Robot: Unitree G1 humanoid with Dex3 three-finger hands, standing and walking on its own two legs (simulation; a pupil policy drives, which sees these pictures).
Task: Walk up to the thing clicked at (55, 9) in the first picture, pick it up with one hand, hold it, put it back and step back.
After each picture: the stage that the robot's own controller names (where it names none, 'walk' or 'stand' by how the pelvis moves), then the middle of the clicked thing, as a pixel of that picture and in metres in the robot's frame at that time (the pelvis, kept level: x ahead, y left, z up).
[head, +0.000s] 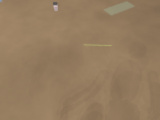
stand; (55, 6) +2.20 +0.44 -0.72
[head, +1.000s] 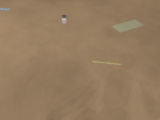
walk; (64, 19) +2.08 +0.25 -0.70
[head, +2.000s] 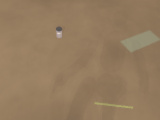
walk; (59, 32) +1.43 +0.20 -0.72
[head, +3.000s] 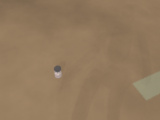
walk; (57, 71) +0.92 +0.22 -0.72
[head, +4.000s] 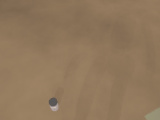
walk; (53, 104) +0.55 +0.24 -0.71
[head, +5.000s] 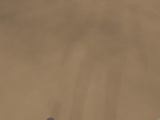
stand; out of the picture +0.36 +0.26 -0.70
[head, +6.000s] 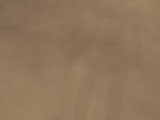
stand; out of the picture +0.32 +0.24 -0.72
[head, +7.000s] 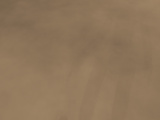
stand; out of the picture +0.33 +0.20 -0.72
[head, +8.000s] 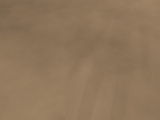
stand; out of the picture +0.34 +0.23 -0.73
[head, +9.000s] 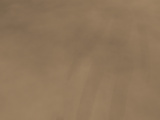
stand; out of the picture +0.33 +0.23 -0.73
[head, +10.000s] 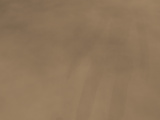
go down; out of the picture +0.31 +0.23 -0.73
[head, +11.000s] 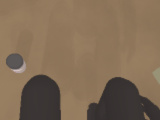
go down; (16, 63) +0.40 +0.27 -0.32
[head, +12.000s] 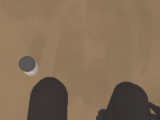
approach; (29, 66) +0.39 +0.26 -0.31
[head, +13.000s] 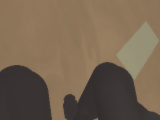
close in; out of the picture +0.39 +0.30 -0.22
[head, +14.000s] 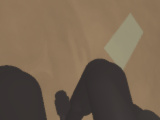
close; out of the picture +0.38 +0.31 -0.22
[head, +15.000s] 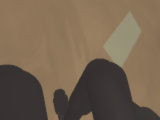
lift; out of the picture +0.37 +0.31 -0.22
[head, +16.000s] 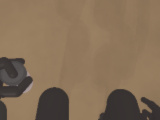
lift; (18, 78) +0.32 +0.23 -0.05
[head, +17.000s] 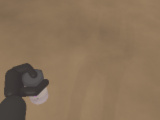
hold; (36, 87) +0.33 +0.18 +0.00
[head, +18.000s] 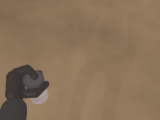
hold; (36, 87) +0.33 +0.18 -0.01
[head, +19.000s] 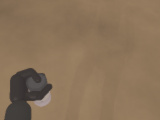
crouch; (39, 90) +0.33 +0.16 -0.03
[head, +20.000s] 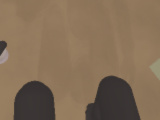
lower; out of the picture +0.44 +0.27 -0.11
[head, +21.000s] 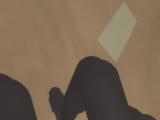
lower; out of the picture +0.41 +0.32 -0.22
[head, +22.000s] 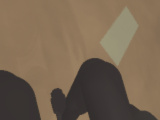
lower; out of the picture +0.40 +0.32 -0.22
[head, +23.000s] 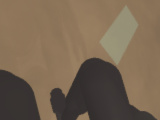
lower; out of the picture +0.40 +0.32 -0.23
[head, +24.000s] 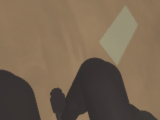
lower; out of the picture +0.40 +0.32 -0.22
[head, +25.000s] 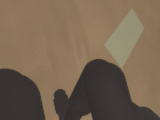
open; out of the picture +0.38 +0.30 -0.23
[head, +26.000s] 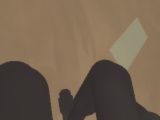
stand; out of the picture +0.39 +0.28 -0.23
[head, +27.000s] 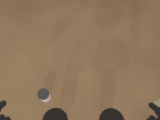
stand; (44, 95) +0.38 +0.23 -0.53
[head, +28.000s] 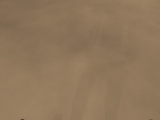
stand; out of the picture +0.35 +0.21 -0.67
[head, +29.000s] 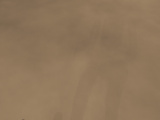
stand; out of the picture +0.35 +0.21 -0.67
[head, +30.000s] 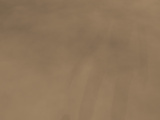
stand; out of the picture +0.36 +0.20 -0.72
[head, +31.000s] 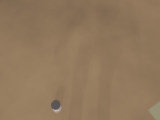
walk; (56, 106) +0.41 +0.18 -0.70
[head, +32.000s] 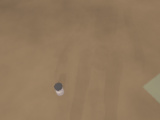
walk; (59, 89) +0.63 +0.26 -0.70
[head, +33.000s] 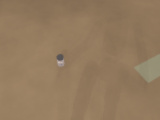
stand; (60, 60) +0.95 +0.23 -0.70
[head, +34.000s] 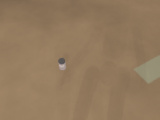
stand; (62, 64) +0.98 +0.23 -0.71
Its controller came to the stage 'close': yes
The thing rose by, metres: 0.71
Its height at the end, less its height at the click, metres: +0.00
